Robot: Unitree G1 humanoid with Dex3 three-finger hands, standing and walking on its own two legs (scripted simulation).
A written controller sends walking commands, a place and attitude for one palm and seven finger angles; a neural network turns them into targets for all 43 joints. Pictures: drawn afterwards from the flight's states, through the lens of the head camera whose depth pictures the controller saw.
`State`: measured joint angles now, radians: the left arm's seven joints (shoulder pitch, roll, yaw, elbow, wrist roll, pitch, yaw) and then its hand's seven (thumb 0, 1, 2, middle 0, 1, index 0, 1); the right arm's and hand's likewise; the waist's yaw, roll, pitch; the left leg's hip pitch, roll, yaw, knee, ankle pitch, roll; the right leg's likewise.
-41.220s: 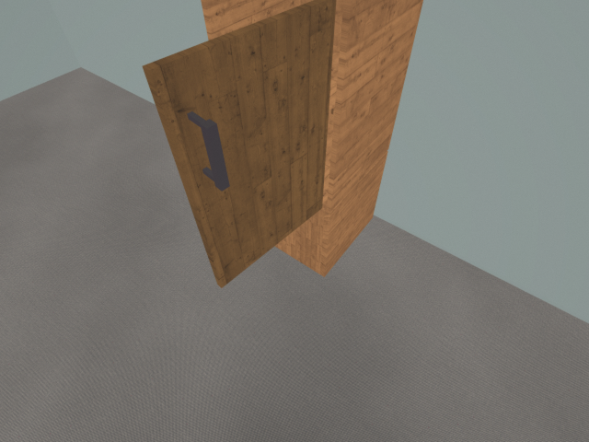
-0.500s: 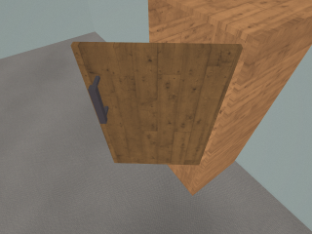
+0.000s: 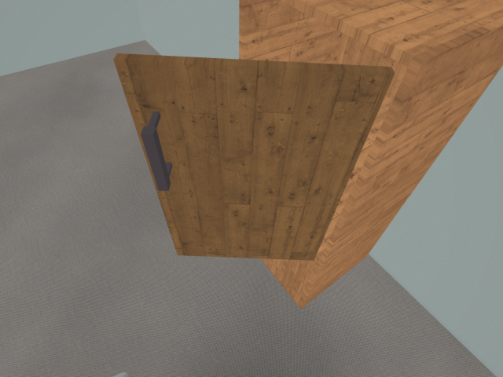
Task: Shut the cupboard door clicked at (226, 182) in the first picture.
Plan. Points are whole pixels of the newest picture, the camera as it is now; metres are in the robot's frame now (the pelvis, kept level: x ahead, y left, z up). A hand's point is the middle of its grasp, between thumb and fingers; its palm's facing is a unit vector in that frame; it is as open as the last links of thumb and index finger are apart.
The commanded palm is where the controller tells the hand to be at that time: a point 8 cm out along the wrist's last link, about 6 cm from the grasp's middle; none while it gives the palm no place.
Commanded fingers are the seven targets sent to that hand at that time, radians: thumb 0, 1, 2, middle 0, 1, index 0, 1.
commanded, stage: raise the hand and make a fist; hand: left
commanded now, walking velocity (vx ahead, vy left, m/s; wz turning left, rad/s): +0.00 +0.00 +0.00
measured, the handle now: (159, 153) +0.45 +0.18 +0.10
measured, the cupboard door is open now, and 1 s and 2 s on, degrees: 53 53 53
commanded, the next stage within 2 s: bring the fist close to the handle in 1.84 s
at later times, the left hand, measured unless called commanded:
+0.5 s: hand (137, 363) +0.14 +0.16 +0.00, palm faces +0.11 -0.99 -0.05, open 5.4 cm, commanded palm +0.13 +0.22 +0.00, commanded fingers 0.00 0.90 0.90 -0.73 -0.88 -0.73 -0.88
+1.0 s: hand (119, 313) +0.19 +0.19 +0.05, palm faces +0.03 -1.00 -0.04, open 3.3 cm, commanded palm +0.17 +0.24 +0.06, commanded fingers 0.00 0.90 0.90 -1.19 -1.38 -1.19 -1.38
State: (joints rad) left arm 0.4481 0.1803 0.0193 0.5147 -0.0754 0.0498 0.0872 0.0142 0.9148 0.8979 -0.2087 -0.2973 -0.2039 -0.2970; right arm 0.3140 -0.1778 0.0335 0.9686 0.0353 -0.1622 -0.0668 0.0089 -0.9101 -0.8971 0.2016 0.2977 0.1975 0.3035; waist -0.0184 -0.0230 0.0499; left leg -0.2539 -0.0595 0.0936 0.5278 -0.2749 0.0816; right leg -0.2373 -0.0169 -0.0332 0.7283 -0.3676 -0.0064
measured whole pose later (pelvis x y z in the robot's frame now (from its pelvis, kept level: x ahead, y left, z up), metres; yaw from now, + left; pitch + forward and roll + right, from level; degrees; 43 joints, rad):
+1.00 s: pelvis +0.01 +0.00 -0.04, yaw +4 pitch +8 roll -2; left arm 0.48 0.25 0.13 -0.22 -0.30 -0.27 -0.25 0.02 0.90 0.90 -1.02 -1.18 -1.01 -1.18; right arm 0.27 -0.26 0.01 0.53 0.04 -0.24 -0.05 0.02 -0.90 -0.90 0.20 0.30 0.20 0.30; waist 0.02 0.04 -0.10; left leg -0.60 -0.05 0.02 0.90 -0.45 0.08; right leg -0.57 0.03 -0.09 0.85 -0.42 -0.04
